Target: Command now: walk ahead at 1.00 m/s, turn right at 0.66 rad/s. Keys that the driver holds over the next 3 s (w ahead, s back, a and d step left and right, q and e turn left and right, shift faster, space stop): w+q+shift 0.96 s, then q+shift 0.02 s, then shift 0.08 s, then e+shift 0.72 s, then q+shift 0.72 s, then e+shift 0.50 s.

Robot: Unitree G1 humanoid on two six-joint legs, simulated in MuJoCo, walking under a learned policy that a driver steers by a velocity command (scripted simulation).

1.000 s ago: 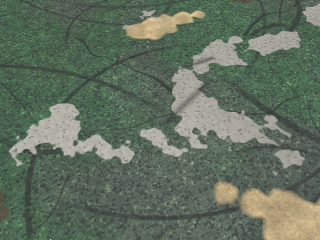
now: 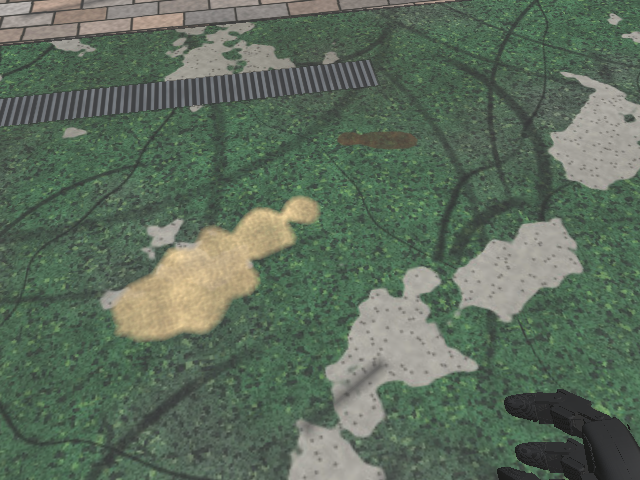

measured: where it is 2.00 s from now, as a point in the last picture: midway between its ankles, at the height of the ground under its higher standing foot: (214, 177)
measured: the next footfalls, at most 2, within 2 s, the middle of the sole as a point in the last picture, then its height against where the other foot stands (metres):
left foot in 0.18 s outside the picture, level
right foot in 0.60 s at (384, 349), level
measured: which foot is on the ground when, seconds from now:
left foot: up 0.00-0.16, down 0.18-0.58, up 0.60-1.00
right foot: down 0.00-0.16, up 0.18-0.58, down 0.60-1.00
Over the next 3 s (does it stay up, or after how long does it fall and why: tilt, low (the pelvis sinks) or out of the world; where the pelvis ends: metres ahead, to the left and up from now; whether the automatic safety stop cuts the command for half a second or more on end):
stays up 1.28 0.46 0.00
